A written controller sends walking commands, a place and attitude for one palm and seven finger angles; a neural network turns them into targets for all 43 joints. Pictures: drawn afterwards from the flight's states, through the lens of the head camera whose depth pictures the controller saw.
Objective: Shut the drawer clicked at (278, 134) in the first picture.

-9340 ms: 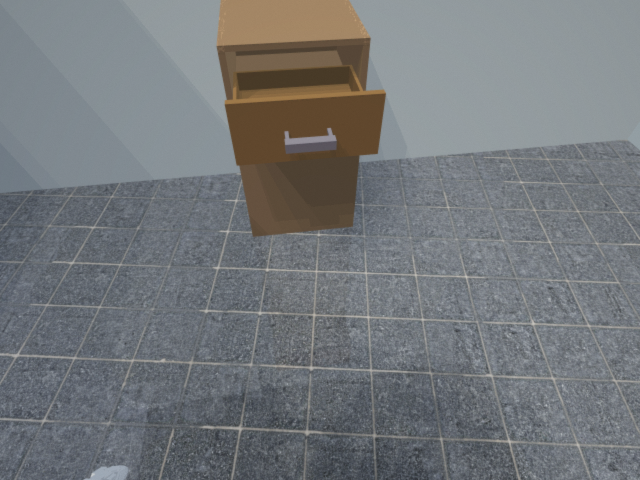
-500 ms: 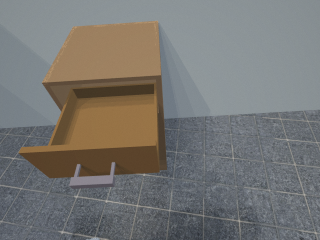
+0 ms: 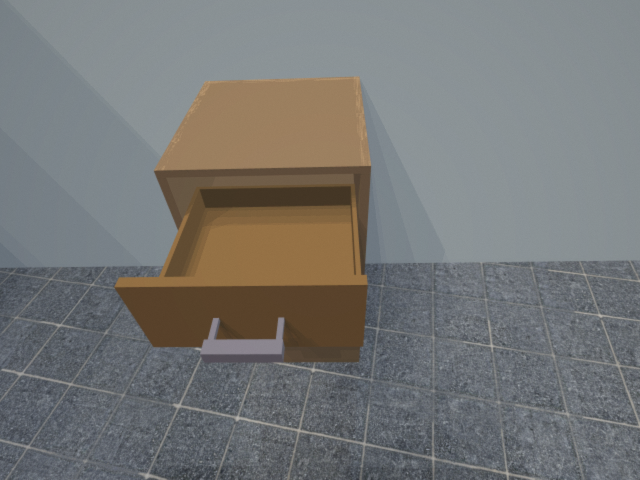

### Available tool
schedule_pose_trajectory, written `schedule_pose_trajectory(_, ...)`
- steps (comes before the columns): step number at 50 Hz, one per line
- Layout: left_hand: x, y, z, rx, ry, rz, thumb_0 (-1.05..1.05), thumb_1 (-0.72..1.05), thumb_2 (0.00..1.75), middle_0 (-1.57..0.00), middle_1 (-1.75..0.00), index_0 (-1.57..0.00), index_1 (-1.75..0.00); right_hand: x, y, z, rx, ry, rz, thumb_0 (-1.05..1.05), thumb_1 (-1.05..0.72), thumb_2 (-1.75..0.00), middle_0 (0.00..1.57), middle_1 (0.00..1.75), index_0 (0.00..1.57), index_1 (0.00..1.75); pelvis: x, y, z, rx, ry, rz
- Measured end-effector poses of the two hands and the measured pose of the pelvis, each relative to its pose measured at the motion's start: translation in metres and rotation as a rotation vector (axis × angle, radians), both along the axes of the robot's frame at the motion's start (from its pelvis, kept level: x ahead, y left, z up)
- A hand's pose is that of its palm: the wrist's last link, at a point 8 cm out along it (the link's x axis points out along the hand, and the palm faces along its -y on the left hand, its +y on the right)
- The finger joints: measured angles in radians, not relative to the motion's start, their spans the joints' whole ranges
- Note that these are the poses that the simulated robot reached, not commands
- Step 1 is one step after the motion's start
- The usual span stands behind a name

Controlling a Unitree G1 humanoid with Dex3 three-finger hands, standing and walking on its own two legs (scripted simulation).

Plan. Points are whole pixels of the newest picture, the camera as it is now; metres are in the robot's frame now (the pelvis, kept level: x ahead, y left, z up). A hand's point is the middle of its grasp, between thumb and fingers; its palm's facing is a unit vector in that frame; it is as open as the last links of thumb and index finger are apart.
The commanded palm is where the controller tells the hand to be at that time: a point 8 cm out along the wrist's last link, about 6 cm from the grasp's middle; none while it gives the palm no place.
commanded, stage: come to a stop and stand still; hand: left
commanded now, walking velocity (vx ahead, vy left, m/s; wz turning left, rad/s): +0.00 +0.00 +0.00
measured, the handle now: (245, 337) +0.35 +0.16 -0.07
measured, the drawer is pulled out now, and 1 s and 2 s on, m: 0.28 0.28 0.28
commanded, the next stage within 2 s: look again from close up in 0.30 s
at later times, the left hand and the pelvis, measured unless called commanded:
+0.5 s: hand out of the picture +0.02 +0.18 -0.15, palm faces +0.03 -0.98 -0.22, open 7.3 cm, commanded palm none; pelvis +0.02 +0.00 +0.01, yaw +1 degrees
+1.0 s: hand out of the picture +0.08 +0.16 -0.15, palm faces +0.03 -0.97 -0.23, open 7.3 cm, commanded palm +0.14 +0.21 -0.06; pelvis +0.06 -0.02 +0.02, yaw +1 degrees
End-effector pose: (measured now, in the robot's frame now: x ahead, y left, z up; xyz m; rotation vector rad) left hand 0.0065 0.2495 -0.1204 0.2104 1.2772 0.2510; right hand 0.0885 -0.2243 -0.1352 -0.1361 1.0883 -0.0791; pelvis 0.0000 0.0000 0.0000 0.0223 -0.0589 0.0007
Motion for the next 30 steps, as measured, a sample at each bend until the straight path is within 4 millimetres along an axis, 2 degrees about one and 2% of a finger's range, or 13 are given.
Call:
schedule_pose_trajectory(4, -0.021, -0.001, 0.004, -0.005, 0.037, 0.014, 0.00, 0.90, 0.90, -0.20, -0.29, -0.20, -0.29, -0.011, 0.004, -0.002, 0.008, 0.029, -0.005, 0.00, -0.93, -0.90, 0.20, 0.30, 0.21, 0.30, -0.003, 0.004, 0.003, -0.003, 0.014, 0.006)
schedule_pose_trajectory(8, -0.031, -0.005, 0.003, -0.030, 0.074, 0.020, 0.00, 0.90, 0.90, -0.20, -0.29, -0.20, -0.29, -0.035, 0.002, -0.003, -0.009, 0.089, -0.020, 0.00, -0.93, -0.90, 0.20, 0.30, 0.21, 0.30, -0.004, 0.008, 0.006, -0.007, 0.028, 0.008)
schedule_pose_trajectory(14, -0.024, -0.014, 0.000, -0.067, 0.078, 0.011, 0.00, 0.90, 0.90, -0.20, -0.29, -0.20, -0.29, -0.075, 0.000, -0.003, -0.024, 0.217, -0.047, 0.01, -0.92, -0.90, 0.20, 0.30, 0.20, 0.30, 0.000, 0.009, 0.010, -0.005, 0.032, 0.013)
schedule_pose_trajectory(18, -0.012, -0.021, -0.002, -0.084, 0.071, -0.002, 0.00, 0.90, 0.90, -0.20, -0.29, -0.20, -0.29, -0.091, 0.001, -0.003, -0.022, 0.274, -0.065, 0.01, -0.92, -0.90, 0.20, 0.30, 0.20, 0.30, 0.006, 0.008, 0.011, -0.003, 0.034, 0.014)
schedule_pose_trajectory(24, 0.008, -0.026, -0.001, -0.081, 0.075, -0.021, 0.01, 0.92, 0.90, -0.21, -0.30, -0.20, -0.29, -0.095, 0.004, -0.003, -0.004, 0.313, -0.083, 0.01, -0.91, -0.90, 0.20, 0.30, 0.20, 0.30, 0.018, 0.003, 0.013, -0.002, 0.044, 0.011)
schedule_pose_trajectory(30, 0.027, -0.029, 0.002, -0.069, 0.072, -0.023, 0.01, 0.92, 0.90, -0.20, -0.29, -0.20, -0.29, -0.081, 0.007, -0.003, 0.014, 0.320, -0.080, 0.01, -0.91, -0.90, 0.20, 0.30, 0.20, 0.30, 0.031, -0.003, 0.015, -0.005, 0.052, 0.013)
